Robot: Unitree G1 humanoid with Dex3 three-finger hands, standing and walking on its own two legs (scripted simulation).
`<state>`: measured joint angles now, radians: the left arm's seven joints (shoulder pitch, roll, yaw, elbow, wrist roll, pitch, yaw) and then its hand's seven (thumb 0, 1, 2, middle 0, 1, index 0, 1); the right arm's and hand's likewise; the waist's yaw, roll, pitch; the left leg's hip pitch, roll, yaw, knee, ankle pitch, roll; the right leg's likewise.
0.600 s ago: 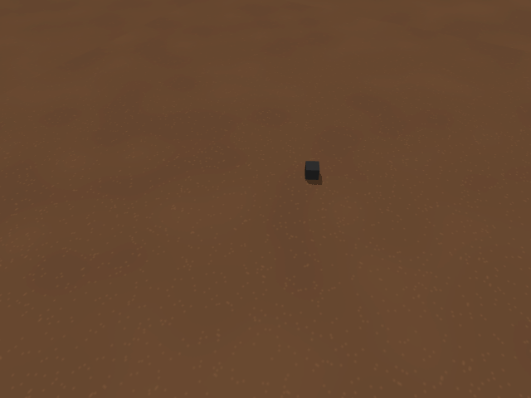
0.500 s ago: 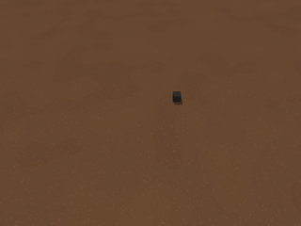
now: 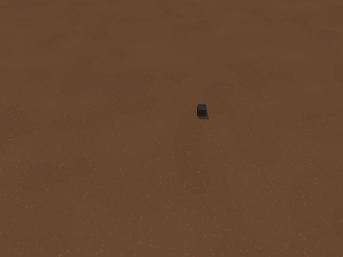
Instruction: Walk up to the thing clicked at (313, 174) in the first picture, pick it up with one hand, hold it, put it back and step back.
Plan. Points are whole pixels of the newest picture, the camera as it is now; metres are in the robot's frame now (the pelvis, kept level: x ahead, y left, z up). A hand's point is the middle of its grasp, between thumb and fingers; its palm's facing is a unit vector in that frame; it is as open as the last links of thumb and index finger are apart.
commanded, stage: stand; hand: left
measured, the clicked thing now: (201, 110) +1.30 -0.19 -0.75
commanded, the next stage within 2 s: walk up in 0.52 s
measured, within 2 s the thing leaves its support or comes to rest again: neither
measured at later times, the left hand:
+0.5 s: hand out of the picture +0.08 +0.25 -0.16, palm faces -0.02 -0.94 -0.34, open 7.4 cm
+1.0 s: hand (118, 238) +0.20 +0.17 -0.14, palm faces -0.15 -0.91 -0.38, open 7.4 cm
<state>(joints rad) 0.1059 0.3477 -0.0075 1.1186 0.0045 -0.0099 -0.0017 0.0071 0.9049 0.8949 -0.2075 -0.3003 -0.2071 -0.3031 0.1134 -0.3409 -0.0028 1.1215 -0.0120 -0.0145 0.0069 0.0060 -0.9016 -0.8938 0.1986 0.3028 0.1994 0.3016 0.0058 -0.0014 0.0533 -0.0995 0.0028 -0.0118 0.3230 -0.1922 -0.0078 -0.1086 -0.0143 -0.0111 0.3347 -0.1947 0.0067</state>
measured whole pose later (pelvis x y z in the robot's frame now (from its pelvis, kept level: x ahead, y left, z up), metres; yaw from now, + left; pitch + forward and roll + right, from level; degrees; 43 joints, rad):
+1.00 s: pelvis +0.11 -0.09 -0.02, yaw -11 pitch -4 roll +0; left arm 0.31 0.39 0.07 0.92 0.01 -0.04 -0.07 0.01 0.90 0.89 -0.21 -0.30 -0.21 -0.30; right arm 0.24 -0.46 -0.08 0.94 -0.02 -0.03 0.06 0.01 -0.90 -0.89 0.20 0.30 0.20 0.30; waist 0.04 0.06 0.07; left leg -0.39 0.07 0.03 1.06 -0.38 0.03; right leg -0.24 0.00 -0.04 0.57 -0.27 -0.04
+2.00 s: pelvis +0.52 -0.19 -0.02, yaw -19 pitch -2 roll -2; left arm 0.37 0.43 0.04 0.84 0.01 -0.08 -0.05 0.01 0.90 0.89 -0.21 -0.30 -0.21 -0.30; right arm 0.27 -0.42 -0.07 0.85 -0.03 -0.06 0.08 0.01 -0.90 -0.89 0.20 0.30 0.20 0.30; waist 0.04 0.02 0.07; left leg -0.43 0.08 0.04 0.63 -0.23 0.02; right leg -0.16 -0.01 -0.04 0.58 -0.39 0.00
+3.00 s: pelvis +0.78 -0.26 -0.03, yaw -21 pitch -2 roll +0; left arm 0.25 0.42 0.02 0.94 0.01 -0.02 -0.01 0.01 0.91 0.89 -0.21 -0.30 -0.21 -0.30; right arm 0.22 -0.38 -0.03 0.89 -0.02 -0.04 0.03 0.01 -0.90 -0.89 0.20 0.30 0.20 0.30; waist 0.00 -0.03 0.10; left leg -0.36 0.05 0.04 0.65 -0.25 0.00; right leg -0.36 -0.04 -0.02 0.81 -0.46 -0.03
